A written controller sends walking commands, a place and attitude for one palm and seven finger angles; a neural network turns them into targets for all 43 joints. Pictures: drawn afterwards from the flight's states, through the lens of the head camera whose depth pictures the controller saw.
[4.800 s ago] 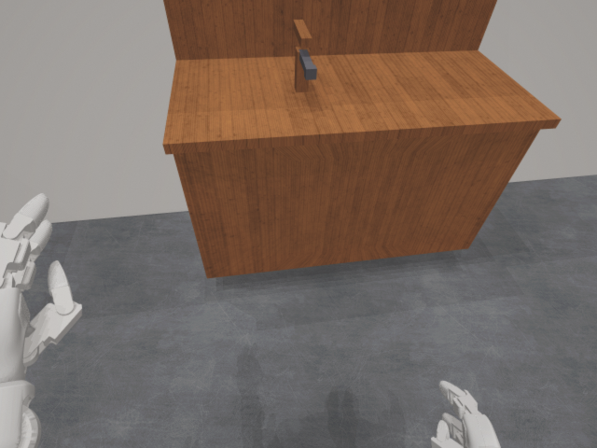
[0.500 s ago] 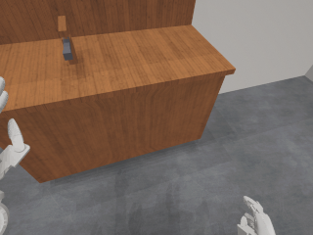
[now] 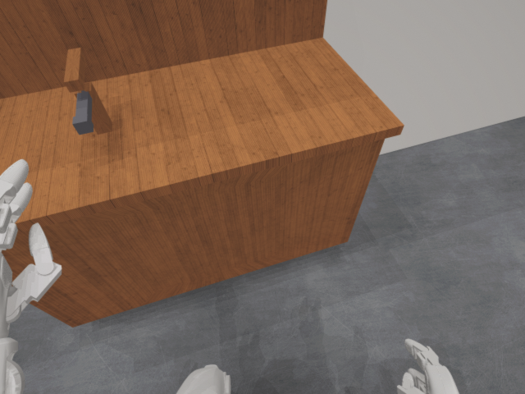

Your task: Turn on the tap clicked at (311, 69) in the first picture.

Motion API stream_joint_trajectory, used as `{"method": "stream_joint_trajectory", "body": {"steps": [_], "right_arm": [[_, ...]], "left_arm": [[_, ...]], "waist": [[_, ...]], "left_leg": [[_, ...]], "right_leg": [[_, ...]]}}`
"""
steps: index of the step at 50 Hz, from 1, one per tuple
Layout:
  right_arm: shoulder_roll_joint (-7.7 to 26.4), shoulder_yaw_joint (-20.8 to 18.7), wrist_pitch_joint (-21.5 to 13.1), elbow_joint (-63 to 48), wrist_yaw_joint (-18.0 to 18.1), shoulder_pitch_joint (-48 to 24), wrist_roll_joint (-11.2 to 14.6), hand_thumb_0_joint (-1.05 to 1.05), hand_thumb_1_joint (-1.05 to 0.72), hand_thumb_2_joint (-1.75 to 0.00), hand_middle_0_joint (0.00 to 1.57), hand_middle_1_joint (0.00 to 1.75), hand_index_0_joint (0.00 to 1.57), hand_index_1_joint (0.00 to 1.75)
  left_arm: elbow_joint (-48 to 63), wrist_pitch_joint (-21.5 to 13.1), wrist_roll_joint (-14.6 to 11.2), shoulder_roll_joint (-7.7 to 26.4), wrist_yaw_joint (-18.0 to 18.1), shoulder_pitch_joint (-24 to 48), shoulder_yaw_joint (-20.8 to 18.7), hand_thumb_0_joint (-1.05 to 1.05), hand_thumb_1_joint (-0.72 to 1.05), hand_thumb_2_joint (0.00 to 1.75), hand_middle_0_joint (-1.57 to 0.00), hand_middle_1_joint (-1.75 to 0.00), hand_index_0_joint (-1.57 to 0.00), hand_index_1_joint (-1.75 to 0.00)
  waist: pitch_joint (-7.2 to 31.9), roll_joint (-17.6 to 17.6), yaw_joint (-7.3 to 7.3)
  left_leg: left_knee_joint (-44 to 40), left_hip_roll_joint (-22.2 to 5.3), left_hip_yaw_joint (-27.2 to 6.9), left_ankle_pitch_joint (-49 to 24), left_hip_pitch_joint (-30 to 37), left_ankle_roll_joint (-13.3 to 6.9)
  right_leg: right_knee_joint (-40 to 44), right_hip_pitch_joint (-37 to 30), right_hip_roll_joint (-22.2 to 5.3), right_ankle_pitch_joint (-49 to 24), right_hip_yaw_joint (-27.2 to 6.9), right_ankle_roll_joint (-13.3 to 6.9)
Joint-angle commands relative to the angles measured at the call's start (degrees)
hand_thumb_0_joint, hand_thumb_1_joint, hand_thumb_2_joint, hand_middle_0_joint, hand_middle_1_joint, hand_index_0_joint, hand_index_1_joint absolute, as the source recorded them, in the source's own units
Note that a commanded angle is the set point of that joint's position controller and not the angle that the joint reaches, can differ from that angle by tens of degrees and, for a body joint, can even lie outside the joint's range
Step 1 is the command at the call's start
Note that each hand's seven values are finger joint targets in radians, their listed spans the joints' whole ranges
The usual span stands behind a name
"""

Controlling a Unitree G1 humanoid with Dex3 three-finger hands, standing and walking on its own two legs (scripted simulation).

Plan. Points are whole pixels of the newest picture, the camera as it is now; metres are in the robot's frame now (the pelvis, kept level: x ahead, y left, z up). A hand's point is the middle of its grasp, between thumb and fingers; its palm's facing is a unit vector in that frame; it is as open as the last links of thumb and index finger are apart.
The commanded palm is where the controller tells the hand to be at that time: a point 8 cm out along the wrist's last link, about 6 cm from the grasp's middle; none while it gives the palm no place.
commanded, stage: take the last steps up to it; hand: left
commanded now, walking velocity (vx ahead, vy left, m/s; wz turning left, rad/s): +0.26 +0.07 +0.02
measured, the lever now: (83, 124) +0.58 +0.40 +0.06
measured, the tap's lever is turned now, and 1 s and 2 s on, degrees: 0 0 0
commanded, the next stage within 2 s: come to a stop and stand still in 0.54 s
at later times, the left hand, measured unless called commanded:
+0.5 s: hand (77, 190) +0.31 +0.24 +0.18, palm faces +0.40 -0.79 -0.46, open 7.4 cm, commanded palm +0.27 +0.28 +0.17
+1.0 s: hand (78, 171) +0.35 +0.26 +0.17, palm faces +0.42 -0.83 -0.36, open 7.4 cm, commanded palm +0.29 +0.29 +0.17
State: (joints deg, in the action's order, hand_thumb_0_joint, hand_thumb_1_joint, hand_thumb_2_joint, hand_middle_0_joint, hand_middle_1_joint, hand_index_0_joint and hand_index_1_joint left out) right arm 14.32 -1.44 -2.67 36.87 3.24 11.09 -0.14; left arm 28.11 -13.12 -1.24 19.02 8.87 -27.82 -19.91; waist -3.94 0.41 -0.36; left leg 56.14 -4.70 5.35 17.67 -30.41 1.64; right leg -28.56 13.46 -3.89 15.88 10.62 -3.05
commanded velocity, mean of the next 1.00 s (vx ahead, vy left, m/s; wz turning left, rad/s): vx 0.08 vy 0.02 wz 0.01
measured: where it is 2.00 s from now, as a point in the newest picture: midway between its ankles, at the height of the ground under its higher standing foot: outside the picture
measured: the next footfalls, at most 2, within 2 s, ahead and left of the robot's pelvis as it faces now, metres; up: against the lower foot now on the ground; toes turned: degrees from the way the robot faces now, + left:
left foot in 0.18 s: +0.15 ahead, +0.14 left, +0.00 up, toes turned +9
right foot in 0.52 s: +0.19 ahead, -0.11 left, +0.00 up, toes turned -9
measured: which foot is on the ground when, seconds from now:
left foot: up 0.00-0.16, down 0.18-0.54, up 0.56-0.82, down 0.84-1.00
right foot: down 0.00-0.18, up 0.20-0.50, down 0.52-0.88, up 0.90-1.00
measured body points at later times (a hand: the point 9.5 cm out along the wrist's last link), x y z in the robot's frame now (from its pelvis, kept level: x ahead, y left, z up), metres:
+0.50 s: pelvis +0.10 +0.00 -0.01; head +0.12 -0.01 +0.44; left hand +0.29 +0.28 +0.20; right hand +0.26 -0.19 -0.11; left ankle +0.11 +0.13 -0.74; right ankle +0.14 -0.11 -0.73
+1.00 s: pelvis +0.13 +0.01 +0.00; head +0.15 +0.03 +0.44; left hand +0.32 +0.30 +0.19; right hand +0.31 -0.22 -0.07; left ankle +0.18 +0.12 -0.74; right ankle +0.12 -0.11 -0.72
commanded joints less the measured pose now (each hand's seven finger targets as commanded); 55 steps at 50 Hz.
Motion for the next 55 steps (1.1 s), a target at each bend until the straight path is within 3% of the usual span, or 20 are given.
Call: {"method": "stream_joint_trajectory", "body": {"steps": [1, 7, 8, 9, 10, 11, 13, 16, 24, 25, 27, 28, 30, 32, 37, 41, 43, 45, 48, 55], "right_arm": [[1.6, -1.1, -3.3, -11.4, 0.6, -3.9, 0.2, 0.00, -0.90, -0.90, 0.20, 0.30, 0.20, 0.30], [3.6, -2.4, -3.1, -11.9, 1.5, -2.0, 0.5, 0.00, -0.90, -0.90, 0.20, 0.30, 0.20, 0.30], [5.1, -2.9, -3.0, -12.3, 1.6, -1.9, 0.7, 0.00, -0.90, -0.90, 0.20, 0.30, 0.20, 0.30], [5.1, -2.7, -3.1, -12.4, 1.3, -1.9, 1.0, 0.00, -0.90, -0.90, 0.20, 0.30, 0.20, 0.30], [4.1, -1.6, -3.7, -12.1, 1.4, -3.2, -0.1, 0.00, -0.90, -0.90, 0.20, 0.30, 0.20, 0.30], [3.1, -1.1, -4.0, -11.3, 1.2, -3.6, -0.2, 0.00, -0.90, -0.90, 0.20, 0.30, 0.20, 0.30], [3.5, -2.0, -4.3, -10.1, 0.5, -3.0, 0.7, 0.00, -0.90, -0.90, 0.20, 0.30, 0.20, 0.30], [3.4, -1.6, -4.8, -10.2, 0.0, -3.1, 0.4, 0.00, -0.90, -0.90, 0.20, 0.30, 0.20, 0.30], [3.1, -0.7, -4.6, -9.4, 1.3, -3.3, 0.7, 0.00, -0.90, -0.90, 0.20, 0.30, 0.20, 0.30], [2.4, -0.6, -4.3, -9.6, 1.4, -3.2, 0.8, 0.00, -0.90, -0.90, 0.20, 0.30, 0.20, 0.30], [1.5, 0.0, -4.5, -10.2, 1.2, -4.9, 0.4, 0.00, -0.90, -0.90, 0.20, 0.30, 0.20, 0.30], [3.0, -1.1, -4.6, -9.4, 0.6, -4.3, 0.5, 0.00, -0.90, -0.90, 0.20, 0.30, 0.20, 0.30], [2.0, 0.2, -3.6, -8.5, 0.4, -5.7, 0.7, 0.00, -0.90, -0.90, 0.20, 0.30, 0.20, 0.30], [1.6, 0.6, -2.9, -8.4, 0.6, -5.8, 0.3, 0.00, -0.90, -0.90, 0.20, 0.30, 0.20, 0.30], [1.5, -0.2, -2.8, -11.5, 1.0, -5.5, -0.1, 0.00, -0.90, -0.90, 0.20, 0.30, 0.20, 0.30], [2.9, -1.4, -2.2, -12.0, 1.6, -3.0, 0.4, 0.00, -0.90, -0.90, 0.20, 0.30, 0.20, 0.30], [4.8, -1.9, -2.6, -13.1, 1.7, -3.6, 1.0, 0.00, -0.90, -0.90, 0.20, 0.30, 0.20, 0.30], [3.7, -1.2, -3.7, -12.2, 1.5, -3.7, -0.6, 0.00, -0.90, -0.90, 0.20, 0.30, 0.20, 0.30], [4.2, -1.6, -5.3, -11.2, 0.0, -1.9, -0.2, 0.00, -0.90, -0.90, 0.20, 0.30, 0.20, 0.30], [3.8, -0.3, -5.3, -11.5, -0.6, -2.7, -0.3, 0.00, -0.90, -0.90, 0.20, 0.30, 0.20, 0.30]], "left_arm": [[13.7, -3.6, -0.6, 11.9, 2.3, -0.2, -9.2, 0.00, 0.90, 0.90, -0.20, -0.30, -0.20, -0.30], [13.4, -3.0, -0.3, 11.4, 2.7, 5.9, -7.0, 0.00, 0.90, 0.90, -0.20, -0.30, -0.20, -0.30], [14.5, -3.4, -0.4, 10.9, 2.5, 7.6, -6.3, 0.00, 0.90, 0.90, -0.20, -0.30, -0.20, -0.30], [14.8, -4.0, -0.7, 11.2, 2.5, 8.6, -6.7, 0.00, 0.90, 0.90, -0.20, -0.30, -0.20, -0.30], [14.8, -4.7, -0.4, 13.9, 2.0, 9.1, -7.9, 0.00, 0.90, 0.90, -0.20, -0.30, -0.20, -0.30], [14.5, -4.7, 0.1, 14.5, 1.7, 9.1, -7.9, 0.00, 0.90, 0.90, -0.20, -0.30, -0.20, -0.30], [16.9, -4.4, -0.2, 12.5, 1.2, 6.2, -7.4, 0.00, 0.90, 0.90, -0.20, -0.30, -0.20, -0.30], [19.2, -3.9, -0.6, 11.3, 0.8, 0.8, -7.9, 0.00, 0.90, 0.90, -0.20, -0.30, -0.20, -0.30], [8.7, -1.7, -0.4, 9.8, 0.9, 5.1, -6.6, 0.00, 0.90, 0.90, -0.20, -0.30, -0.20, -0.30], [8.9, -1.6, 0.0, 9.9, 0.9, 6.5, -6.0, 0.00, 0.90, 0.90, -0.20, -0.30, -0.20, -0.30], [7.9, -1.0, -0.2, 13.1, 1.2, 8.6, -8.1, 0.00, 0.90, 0.90, -0.20, -0.30, -0.20, -0.30], [8.4, -1.2, -0.7, 12.2, 0.9, 8.8, -6.8, 0.00, 0.90, 0.90, -0.20, -0.30, -0.20, -0.30], [11.5, -1.8, -0.5, 13.6, 1.3, 8.3, -8.5, 0.00, 0.90, 0.90, -0.20, -0.30, -0.20, -0.30], [11.8, -2.8, 0.0, 12.3, 1.4, 4.5, -8.2, 0.00, 0.90, 0.90, -0.20, -0.30, -0.20, -0.30], [15.2, -2.9, -0.6, 12.0, 2.3, -1.3, -9.3, 0.00, 0.90, 0.90, -0.20, -0.30, -0.20, -0.30], [15.4, -2.3, -0.9, 10.9, 2.4, 1.0, -7.7, 0.00, 0.90, 0.90, -0.20, -0.30, -0.20, -0.30], [15.2, -2.6, -0.8, 11.5, 1.9, 3.1, -7.4, 0.00, 0.90, 0.90, -0.20, -0.30, -0.20, -0.30], [16.7, -3.6, -0.5, 11.9, 1.0, 5.7, -6.8, 0.00, 0.90, 0.90, -0.20, -0.30, -0.20, -0.30], [16.6, -3.1, -0.1, 9.5, 0.8, 5.5, -4.1, 0.00, 0.90, 0.90, -0.20, -0.30, -0.20, -0.30], [16.0, -0.5, -1.2, 11.3, 0.8, 3.2, -6.4, 0.00, 0.90, 0.90, -0.20, -0.30, -0.20, -0.30]], "waist": [[11.3, -8.6, 1.96], [9.8, -2.8, -0.06], [10.7, 5.6, -0.83], [12.4, 14.5, -0.36], [12.2, 19.9, -0.19], [10.3, 14.7, -0.23], [9.6, 9.7, 0.13], [10.2, 12.8, 0.72], [9.2, 7.1, 0.60], [9.4, 2.0, 0.27], [7.9, -17.8, 1.31], [8.7, -18.9, 1.25], [8.4, -10.0, 0.84], [9.4, -7.7, 0.41], [11.4, -7.3, 1.85], [11.8, -3.5, 0.24], [10.7, 7.2, 1.42], [9.0, 17.8, 0.88], [11.5, 12.2, 0.49], [11.2, 11.9, 0.04]], "left_leg": [[-16.0, 1.2, 3.8, -1.5, 2.4, -1.2], [-30.5, 1.3, 4.1, -8.9, 22.0, -3.0], [-33.1, -5.1, -5.7, -12.2, 28.2, -6.5], [-34.7, -15.3, -20.9, -21.8, 34.8, -12.1], [-38.5, -19.6, -29.8, -21.2, 33.2, -15.0], [-38.9, -20.4, -30.0, -18.5, 29.6, -16.6], [-37.1, -17.1, -20.4, -19.0, 29.3, -15.8], [-37.2, -12.8, -9.5, -20.6, 21.9, -12.2], [-29.3, -9.2, -2.4, -3.1, 13.9, -6.6], [-22.9, -6.3, -0.2, 0.7, 12.1, -5.2], [-1.0, 3.2, 1.5, 14.4, -3.3, -1.3], [6.8, 2.4, -3.3, 12.9, -4.4, -0.8], [10.2, 0.5, -5.7, 9.1, -6.6, -0.1], [4.4, 0.3, -3.7, 6.2, -2.6, 0.1], [-17.4, 2.8, 0.9, 0.8, 8.0, 0.0], [-31.1, 0.3, -1.3, -16.0, 20.4, -0.4], [-33.6, -9.6, -11.0, -29.7, 21.5, -4.0], [-39.8, -14.9, -18.9, -34.2, 20.1, -8.0], [-35.6, -13.1, -13.0, -37.0, 25.8, -7.9], [-36.1, -11.1, -9.4, -21.4, 20.8, -6.1]], "right_leg": [[8.1, -13.0, -13.2, -24.4, -11.1, -5.4], [-4.0, -2.8, -9.0, -14.8, -8.7, -1.1], [-13.9, 4.3, -5.2, -9.9, -6.3, 1.3], [-25.2, 14.6, 0.6, 11.0, -4.1, 3.4], [-35.9, 19.1, 1.5, 19.9, -7.6, 3.2], [-40.5, 21.0, 0.0, 18.4, -10.4, 3.2], [-39.4, 24.4, -1.4, 13.7, -10.1, 3.9], [-28.0, 16.2, -1.2, 8.3, -6.0, 4.6], [0.5, -3.6, 2.3, 0.4, -0.3, 5.0], [5.1, -5.6, -0.9, -1.3, -5.2, 3.4], [12.7, -9.7, -18.4, -7.4, -33.4, -5.5], [13.7, -10.1, -20.3, -7.1, -35.8, -7.0], [10.3, -11.2, -19.5, -16.8, -28.2, -7.8], [7.8, -9.9, -15.7, -29.0, -16.8, -5.3], [4.6, -9.8, -12.7, -35.3, -11.6, -3.7], [-0.5, -4.7, -8.5, -22.5, -9.6, 0.9], [-5.2, 0.8, -0.9, -1.7, -7.3, 4.1], [-18.1, 5.4, 1.6, 15.8, -8.1, 4.5], [-14.9, 6.5, 2.4, 10.4, -8.2, 4.3], [1.2, -2.2, 4.0, 4.4, -5.6, 4.9]]}}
